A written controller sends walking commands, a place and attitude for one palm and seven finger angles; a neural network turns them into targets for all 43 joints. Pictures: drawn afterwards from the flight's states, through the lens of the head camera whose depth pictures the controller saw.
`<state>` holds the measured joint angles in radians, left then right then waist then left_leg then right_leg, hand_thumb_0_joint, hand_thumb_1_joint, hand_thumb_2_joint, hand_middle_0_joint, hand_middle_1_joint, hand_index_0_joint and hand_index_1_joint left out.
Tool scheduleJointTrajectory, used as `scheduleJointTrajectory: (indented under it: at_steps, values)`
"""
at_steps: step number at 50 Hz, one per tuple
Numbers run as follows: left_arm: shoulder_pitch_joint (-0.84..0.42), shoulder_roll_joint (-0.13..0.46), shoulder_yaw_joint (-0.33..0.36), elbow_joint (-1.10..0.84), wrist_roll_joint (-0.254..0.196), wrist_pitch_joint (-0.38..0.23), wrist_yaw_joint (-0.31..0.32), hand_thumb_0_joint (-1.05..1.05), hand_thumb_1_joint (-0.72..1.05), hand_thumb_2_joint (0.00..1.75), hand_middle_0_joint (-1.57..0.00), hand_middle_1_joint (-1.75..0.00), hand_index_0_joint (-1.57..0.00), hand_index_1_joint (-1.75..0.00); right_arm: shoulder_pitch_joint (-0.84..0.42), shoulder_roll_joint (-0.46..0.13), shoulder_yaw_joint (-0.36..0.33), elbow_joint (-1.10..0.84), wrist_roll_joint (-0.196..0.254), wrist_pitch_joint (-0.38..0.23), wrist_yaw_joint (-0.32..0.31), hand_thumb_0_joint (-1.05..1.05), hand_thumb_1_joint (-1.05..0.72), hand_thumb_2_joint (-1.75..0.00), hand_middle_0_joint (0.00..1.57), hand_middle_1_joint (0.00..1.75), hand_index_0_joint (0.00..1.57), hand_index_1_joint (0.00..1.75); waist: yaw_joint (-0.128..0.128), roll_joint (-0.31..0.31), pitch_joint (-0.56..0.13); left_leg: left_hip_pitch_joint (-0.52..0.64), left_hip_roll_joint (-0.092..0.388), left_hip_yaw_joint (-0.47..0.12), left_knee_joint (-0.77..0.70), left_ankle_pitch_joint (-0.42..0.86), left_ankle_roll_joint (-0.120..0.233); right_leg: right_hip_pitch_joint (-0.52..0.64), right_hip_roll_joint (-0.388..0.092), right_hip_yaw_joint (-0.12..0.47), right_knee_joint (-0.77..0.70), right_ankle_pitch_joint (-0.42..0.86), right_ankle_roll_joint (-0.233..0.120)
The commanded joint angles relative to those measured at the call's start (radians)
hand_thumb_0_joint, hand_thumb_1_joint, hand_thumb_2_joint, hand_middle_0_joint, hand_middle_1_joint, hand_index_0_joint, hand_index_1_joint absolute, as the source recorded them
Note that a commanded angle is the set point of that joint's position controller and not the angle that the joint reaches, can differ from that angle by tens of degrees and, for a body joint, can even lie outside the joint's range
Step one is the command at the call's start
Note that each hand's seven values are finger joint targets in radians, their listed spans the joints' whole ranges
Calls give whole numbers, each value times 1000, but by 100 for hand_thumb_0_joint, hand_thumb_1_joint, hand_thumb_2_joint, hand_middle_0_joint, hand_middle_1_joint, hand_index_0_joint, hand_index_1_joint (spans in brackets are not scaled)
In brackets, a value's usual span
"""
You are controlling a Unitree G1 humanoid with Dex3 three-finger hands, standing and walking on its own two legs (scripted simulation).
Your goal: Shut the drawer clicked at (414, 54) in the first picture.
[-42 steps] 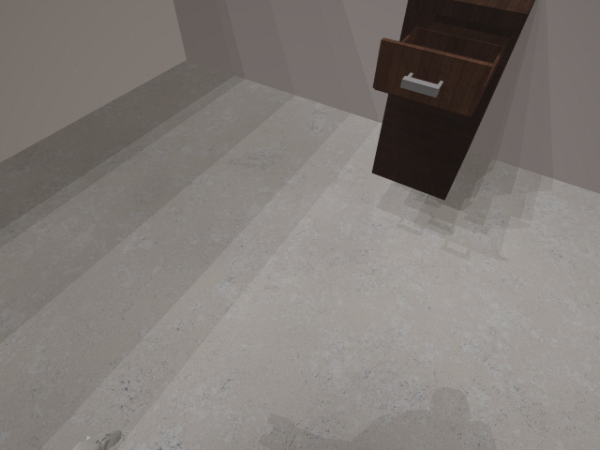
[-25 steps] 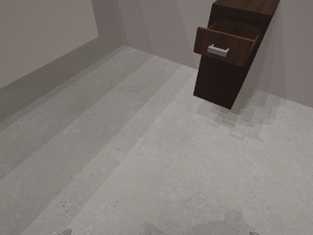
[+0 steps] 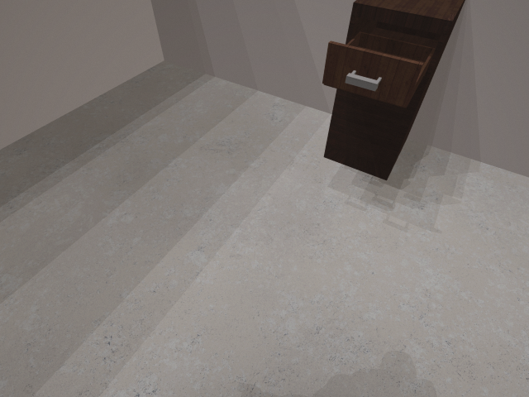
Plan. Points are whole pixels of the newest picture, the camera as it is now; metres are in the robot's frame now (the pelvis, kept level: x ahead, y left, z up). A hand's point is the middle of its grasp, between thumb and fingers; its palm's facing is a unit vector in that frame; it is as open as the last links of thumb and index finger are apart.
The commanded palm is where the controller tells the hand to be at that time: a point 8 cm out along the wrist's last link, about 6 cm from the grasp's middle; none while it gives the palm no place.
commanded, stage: look at it before walking up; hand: left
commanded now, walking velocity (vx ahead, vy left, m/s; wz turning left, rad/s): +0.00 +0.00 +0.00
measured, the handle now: (364, 79) +1.16 -0.29 -0.08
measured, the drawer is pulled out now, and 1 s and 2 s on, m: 0.30 0.30 0.30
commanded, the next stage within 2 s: walk to a spot facing it in 0.60 s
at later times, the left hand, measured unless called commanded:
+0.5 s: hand out of the picture +0.07 +0.25 -0.16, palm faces -0.04 -0.94 -0.33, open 7.4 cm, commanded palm none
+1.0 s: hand out of the picture +0.05 +0.20 -0.19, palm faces -0.07 -0.97 -0.22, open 7.4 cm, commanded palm none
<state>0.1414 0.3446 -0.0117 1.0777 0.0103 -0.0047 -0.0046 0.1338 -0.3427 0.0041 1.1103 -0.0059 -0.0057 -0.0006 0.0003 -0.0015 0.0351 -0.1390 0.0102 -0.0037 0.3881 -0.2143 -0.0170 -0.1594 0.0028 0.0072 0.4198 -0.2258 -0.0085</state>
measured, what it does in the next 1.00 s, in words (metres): stands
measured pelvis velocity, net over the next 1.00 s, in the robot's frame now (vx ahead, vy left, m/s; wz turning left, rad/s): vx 0.05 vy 0.00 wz -0.09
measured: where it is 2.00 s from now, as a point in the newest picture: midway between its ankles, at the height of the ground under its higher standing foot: (277, 341)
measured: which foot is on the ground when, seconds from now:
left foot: down 0.00-1.00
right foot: down 0.00-1.00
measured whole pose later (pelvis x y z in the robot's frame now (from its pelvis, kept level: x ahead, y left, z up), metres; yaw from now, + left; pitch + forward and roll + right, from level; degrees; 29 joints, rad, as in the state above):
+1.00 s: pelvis +0.05 +0.00 -0.02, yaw -5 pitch +0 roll +0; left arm 0.34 0.24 0.02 1.05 0.03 0.00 -0.03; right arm 0.27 -0.25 -0.01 1.07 -0.01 -0.01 0.00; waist 0.02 0.00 -0.01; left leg -0.19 0.06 0.07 0.61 -0.42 -0.02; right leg -0.24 0.05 0.08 0.63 -0.38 -0.03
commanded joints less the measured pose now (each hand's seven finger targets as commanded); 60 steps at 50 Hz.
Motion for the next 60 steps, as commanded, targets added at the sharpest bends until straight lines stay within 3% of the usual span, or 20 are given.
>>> scheduleJointTrajectory:
  at_steps: [1,11,17,35,36,37,38,40,43,48,50,51,52,53,54,55,56,57,59,60]
  values:
    - [-51,208,45,-65,-2,-21,16,0,90,90,-20,-30,-20,-30,-56,-200,-39,-69,-4,-25,-12,0,-90,-90,20,30,20,30,0,-11,-51,-7,100,-89,-62,85,41,-10,-122,121,-96,70,-30]
    - [-48,202,46,-65,0,-21,15,0,90,90,-20,-30,-20,-30,-51,-195,-40,-65,-5,-26,-10,0,-90,-90,20,30,20,30,0,-4,-41,-12,99,-93,-68,74,41,-24,-119,127,-107,41,-28]
    - [-41,200,46,-61,0,-23,15,0,90,90,-20,-30,-20,-30,-52,-198,-39,-64,-3,-29,-12,0,-90,-90,20,30,20,30,1,5,-76,6,106,-91,-64,120,41,3,-121,114,-91,112,-27]
    - [-38,201,44,-52,-1,-23,17,0,90,90,-20,-30,-20,-30,-59,-200,-37,-59,-1,-28,-14,0,-90,-90,20,30,20,30,2,8,-64,23,111,-91,-75,164,39,17,-122,105,-90,173,-25]
    - [0,130,30,-35,-2,-14,19,0,90,90,-20,-30,-20,-30,-30,-129,-21,-44,-5,-21,-12,0,-90,-90,20,30,20,30,2,1,-88,39,112,-71,-66,117,30,20,-119,106,-92,121,-16]
    - [34,82,21,-24,0,-1,18,0,90,90,-20,-30,-20,-30,5,-79,-11,-34,-10,-11,-9,0,-90,-90,20,30,20,30,2,0,-71,32,105,-53,-52,9,21,-7,-107,113,-86,-7,-14]
    - [56,80,22,-24,5,7,14,0,90,90,-20,-30,-20,-30,33,-77,-13,-33,-12,-6,-8,0,-90,-90,20,30,20,30,2,-10,-59,20,103,-47,-44,-105,23,-35,-95,128,-85,-132,-21]
    - [67,90,35,-45,10,18,0,0,90,90,-20,-30,-20,-30,46,-92,-26,-46,-18,1,-5,0,-90,-90,20,30,20,30,3,-7,51,-71,106,-52,-56,-319,35,-120,-69,155,-80,-313,-35]
    - [118,81,52,-78,14,15,-13,0,90,90,-20,-30,-20,-30,70,-108,-45,-82,-17,-4,-6,0,-90,-90,20,30,20,30,9,5,102,-102,132,-72,-23,-409,62,-196,-41,177,-21,-366,-60]
    - [201,50,74,-104,12,-14,-15,0,90,90,-20,-30,-20,-30,118,-76,-62,-117,-10,-35,-9,0,-90,-90,20,30,20,30,14,21,52,-104,151,-59,111,-314,81,-198,-39,227,88,-257,-99]
    - [242,46,83,-95,14,-28,-10,0,90,90,-20,-30,-20,-30,124,-46,-61,-128,-7,-48,-12,0,-90,-90,20,30,20,30,20,-49,38,-156,128,-6,237,-221,66,-138,-72,290,103,-115,-124]
    - [287,56,89,-77,15,-35,-4,0,90,90,-20,-30,-20,-30,109,-21,-59,-139,-6,-55,-13,0,-90,-90,20,30,20,30,31,-119,12,-224,87,64,355,-173,42,-47,-129,375,68,4,-156]
    - [346,80,97,-53,14,-43,3,0,90,90,-20,-30,-20,-30,70,8,-53,-157,-4,-61,-12,0,-90,-90,20,30,20,30,52,-197,1,-364,32,124,477,-209,9,89,-217,502,0,170,-208]
    - [415,92,104,-36,13,-46,13,0,90,90,-20,-30,-20,-30,-11,24,-48,-187,-6,-64,-14,0,-90,-90,20,30,20,30,97,-236,31,-528,26,112,576,-349,-6,209,-279,602,-39,359,-273]
    - [465,76,104,-23,19,-48,23,0,90,90,-20,-30,-20,-30,-90,28,-47,-215,-8,-72,-14,0,-90,-90,20,30,20,30,135,-174,54,-626,43,72,634,-404,-7,280,-300,628,-31,503,-310]
    - [469,68,103,-17,24,-48,31,0,90,90,-20,-30,-20,-30,-118,36,-49,-229,-6,-75,-13,0,-90,-90,20,30,20,30,128,-129,57,-657,66,32,635,-423,-4,301,-305,608,-6,530,-313]
    - [425,57,103,-25,29,-48,38,0,90,90,-20,-30,-20,-30,-103,40,-52,-232,-2,-76,-10,0,-90,-90,20,30,20,30,100,-125,34,-624,96,-21,573,-434,7,274,-304,573,15,465,-293]
    - [373,47,100,-41,29,-48,38,0,90,90,-20,-30,-20,-30,-72,47,-54,-226,2,-74,-7,0,-90,-90,20,30,20,30,70,-126,18,-537,95,-22,506,-401,10,191,-285,539,2,375,-266]
    - [249,45,101,-67,19,-50,27,0,90,90,-20,-30,-20,-30,63,71,-55,-186,4,-72,-1,0,-90,-90,20,30,20,30,-23,-108,-19,-236,55,46,295,-205,7,-27,-203,399,4,232,-195]
    - [200,42,106,-75,10,-48,20,0,90,90,-20,-30,-20,-30,178,64,-58,-144,2,-74,-5,0,-90,-90,20,30,20,30,-83,-72,-36,11,14,95,162,-55,6,-184,-120,307,78,176,-146]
